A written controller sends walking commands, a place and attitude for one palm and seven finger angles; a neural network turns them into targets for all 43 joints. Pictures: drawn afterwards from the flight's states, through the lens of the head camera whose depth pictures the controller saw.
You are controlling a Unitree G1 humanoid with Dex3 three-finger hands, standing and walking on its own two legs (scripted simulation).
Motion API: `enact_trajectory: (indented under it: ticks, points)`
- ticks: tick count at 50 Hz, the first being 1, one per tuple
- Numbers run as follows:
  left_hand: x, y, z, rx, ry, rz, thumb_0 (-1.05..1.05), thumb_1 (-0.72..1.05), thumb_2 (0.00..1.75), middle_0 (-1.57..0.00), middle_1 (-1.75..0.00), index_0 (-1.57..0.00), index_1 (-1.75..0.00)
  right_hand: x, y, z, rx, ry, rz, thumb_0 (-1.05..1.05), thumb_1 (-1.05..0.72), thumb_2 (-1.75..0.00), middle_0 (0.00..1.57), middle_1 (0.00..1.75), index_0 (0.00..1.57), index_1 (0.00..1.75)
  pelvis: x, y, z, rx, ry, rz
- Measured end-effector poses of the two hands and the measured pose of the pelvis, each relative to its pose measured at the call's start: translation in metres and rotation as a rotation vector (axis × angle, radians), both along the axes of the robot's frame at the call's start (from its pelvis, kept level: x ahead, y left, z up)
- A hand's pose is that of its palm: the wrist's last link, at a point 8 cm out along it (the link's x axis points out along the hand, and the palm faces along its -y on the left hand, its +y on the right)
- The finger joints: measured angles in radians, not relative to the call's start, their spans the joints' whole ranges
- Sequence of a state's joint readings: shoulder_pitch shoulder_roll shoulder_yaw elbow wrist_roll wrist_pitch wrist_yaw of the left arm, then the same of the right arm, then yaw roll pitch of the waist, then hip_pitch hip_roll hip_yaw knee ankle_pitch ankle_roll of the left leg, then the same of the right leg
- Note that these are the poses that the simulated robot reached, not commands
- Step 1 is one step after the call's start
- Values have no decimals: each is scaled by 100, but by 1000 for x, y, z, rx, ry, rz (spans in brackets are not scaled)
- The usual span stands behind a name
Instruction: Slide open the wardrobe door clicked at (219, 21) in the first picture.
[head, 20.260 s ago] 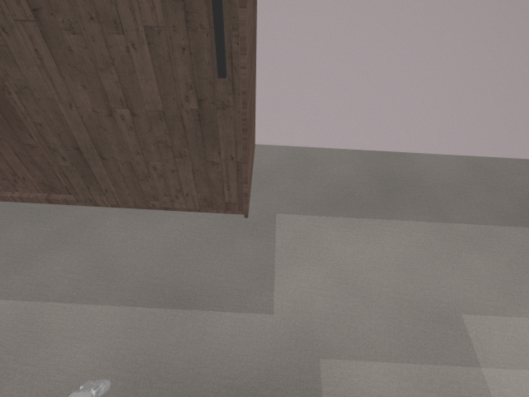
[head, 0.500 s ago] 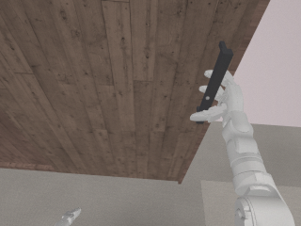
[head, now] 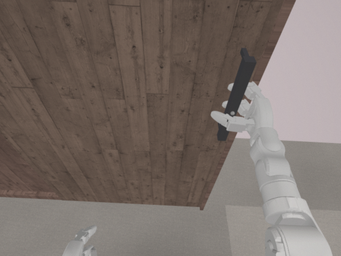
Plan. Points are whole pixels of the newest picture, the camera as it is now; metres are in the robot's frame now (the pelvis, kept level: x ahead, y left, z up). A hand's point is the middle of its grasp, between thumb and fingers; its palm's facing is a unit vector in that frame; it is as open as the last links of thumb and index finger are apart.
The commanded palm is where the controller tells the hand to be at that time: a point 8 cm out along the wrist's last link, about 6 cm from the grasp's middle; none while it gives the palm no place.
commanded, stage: grip the handle and tug to test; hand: right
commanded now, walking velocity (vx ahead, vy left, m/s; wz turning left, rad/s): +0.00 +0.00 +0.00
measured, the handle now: (231, 100) +0.48 -0.11 +0.13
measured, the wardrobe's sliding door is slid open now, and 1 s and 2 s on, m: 0.00 0.00 0.02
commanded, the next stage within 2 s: tug the door sideways, standing still in 1.00 s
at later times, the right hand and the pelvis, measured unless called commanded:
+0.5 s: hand (226, 112) +0.42 -0.09 +0.14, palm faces -0.05 +1.00 +0.00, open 5.8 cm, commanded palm +0.40 -0.14 +0.14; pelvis +0.00 +0.00 +0.00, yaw +0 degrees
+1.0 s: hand (226, 112) +0.42 -0.09 +0.14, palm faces -0.04 +1.00 +0.00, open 5.8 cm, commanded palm +0.37 -0.14 +0.14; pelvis +0.02 +0.00 +0.00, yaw +1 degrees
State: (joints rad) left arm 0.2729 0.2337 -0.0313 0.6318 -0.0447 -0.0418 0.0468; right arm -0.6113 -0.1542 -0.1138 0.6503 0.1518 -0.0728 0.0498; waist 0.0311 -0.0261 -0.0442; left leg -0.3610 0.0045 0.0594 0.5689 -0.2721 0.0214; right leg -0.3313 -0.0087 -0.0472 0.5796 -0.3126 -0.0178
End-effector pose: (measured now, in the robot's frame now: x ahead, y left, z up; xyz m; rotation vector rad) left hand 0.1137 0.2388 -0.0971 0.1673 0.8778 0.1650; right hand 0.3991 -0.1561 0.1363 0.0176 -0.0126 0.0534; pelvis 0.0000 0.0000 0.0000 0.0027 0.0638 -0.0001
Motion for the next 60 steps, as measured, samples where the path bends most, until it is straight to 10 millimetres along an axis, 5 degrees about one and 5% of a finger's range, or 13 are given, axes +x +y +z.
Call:
enact_trajectory:
  ticks: [10, 18, 45, 60]
  points:
    - [-10, 0, -5, -5, 37, 10, 1, 91, 90, -20, -30, -20, -30, 3, 1, 0, -7, -2, -11, 1, -55, -75, 38, 134, 37, 133, 2, -2, 0, 1, 6, 0]
    - [-13, 0, -8, -4, 59, 12, 1, 91, 90, -20, -30, -20, -30, 4, 11, -1, -18, 7, 15, 0, -68, -82, 38, 137, 37, 136, 3, -2, 0, 1, 8, -3]
    - [3, 5, -2, -19, 14, 17, 1, 91, 90, -20, -30, -20, -30, 3, 14, -1, -15, 5, -10, 0, -71, -81, 34, 140, 34, 140, 11, 3, 1, -3, 8, 13]
    - [44, 5, 5, -17, -7, 0, 1, 91, 90, -20, -30, -20, -30, 2, 14, 0, -18, 14, -5, 1, -73, -78, 32, 140, 32, 140, 36, 5, 3, 0, 8, 10]
